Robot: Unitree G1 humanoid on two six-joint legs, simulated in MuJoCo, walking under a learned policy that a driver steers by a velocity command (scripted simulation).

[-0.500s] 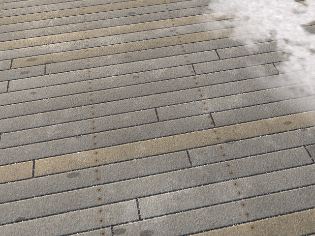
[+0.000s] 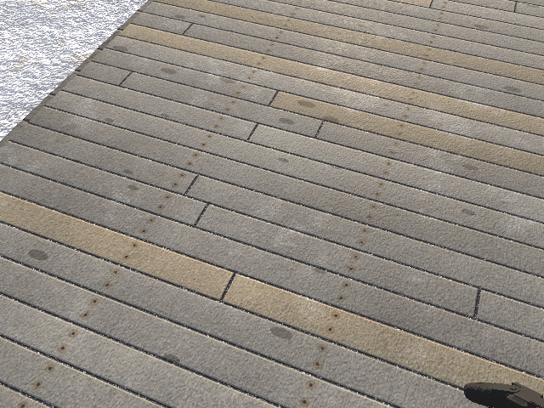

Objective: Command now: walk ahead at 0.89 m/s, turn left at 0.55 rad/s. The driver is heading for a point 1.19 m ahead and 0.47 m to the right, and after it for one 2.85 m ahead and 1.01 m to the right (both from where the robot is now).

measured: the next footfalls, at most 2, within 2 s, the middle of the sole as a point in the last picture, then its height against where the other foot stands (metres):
left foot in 0.06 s outside the picture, level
right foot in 0.54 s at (341, 332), level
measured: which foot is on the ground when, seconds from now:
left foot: up 0.00-0.04, down 0.06-0.56, up 0.58-0.96, down 0.98-1.00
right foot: down 0.00-0.08, up 0.10-0.52, down 0.54-0.96, up 0.98-1.00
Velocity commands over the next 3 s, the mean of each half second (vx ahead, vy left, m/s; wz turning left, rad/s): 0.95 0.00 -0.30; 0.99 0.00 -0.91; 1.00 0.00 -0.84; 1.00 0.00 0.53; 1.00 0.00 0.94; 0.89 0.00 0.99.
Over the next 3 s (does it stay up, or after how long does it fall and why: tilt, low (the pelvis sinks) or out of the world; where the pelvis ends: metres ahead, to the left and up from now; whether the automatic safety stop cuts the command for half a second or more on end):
stays up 2.07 -1.15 0.02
